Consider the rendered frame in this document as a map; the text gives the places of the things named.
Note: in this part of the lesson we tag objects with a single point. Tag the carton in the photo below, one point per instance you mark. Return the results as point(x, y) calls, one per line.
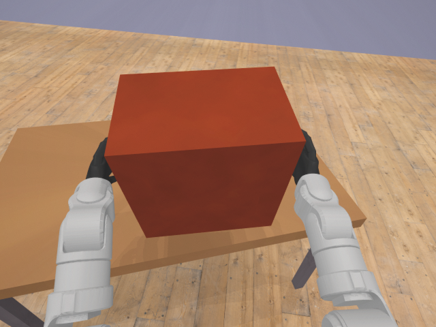
point(203, 151)

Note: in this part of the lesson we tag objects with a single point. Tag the robot right upper arm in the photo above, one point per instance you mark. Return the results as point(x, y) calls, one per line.
point(374, 317)

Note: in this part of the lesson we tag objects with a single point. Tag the robot right hand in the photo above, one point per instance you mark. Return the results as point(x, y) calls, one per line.
point(308, 162)

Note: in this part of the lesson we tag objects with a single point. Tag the table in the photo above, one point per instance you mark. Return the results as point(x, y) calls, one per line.
point(40, 171)

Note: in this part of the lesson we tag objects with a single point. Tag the right robot forearm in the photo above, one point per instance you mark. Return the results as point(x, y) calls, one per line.
point(343, 275)

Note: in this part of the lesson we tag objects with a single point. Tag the robot left hand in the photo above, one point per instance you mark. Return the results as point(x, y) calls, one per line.
point(99, 167)

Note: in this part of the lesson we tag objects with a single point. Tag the left robot forearm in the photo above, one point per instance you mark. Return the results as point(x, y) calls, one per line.
point(82, 281)

